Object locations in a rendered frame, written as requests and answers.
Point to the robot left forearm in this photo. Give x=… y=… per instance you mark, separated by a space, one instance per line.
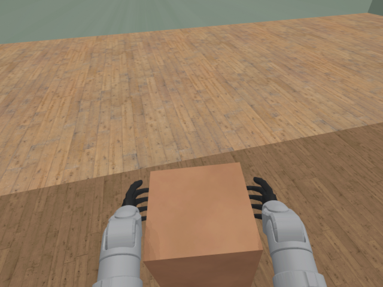
x=120 y=256

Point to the robot right hand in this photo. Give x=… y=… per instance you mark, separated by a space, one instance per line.
x=265 y=190

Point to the carton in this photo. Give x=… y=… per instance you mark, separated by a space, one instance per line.
x=200 y=228

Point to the robot left hand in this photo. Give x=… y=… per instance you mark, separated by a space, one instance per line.
x=131 y=195

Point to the robot right forearm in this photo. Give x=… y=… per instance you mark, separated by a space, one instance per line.
x=289 y=247

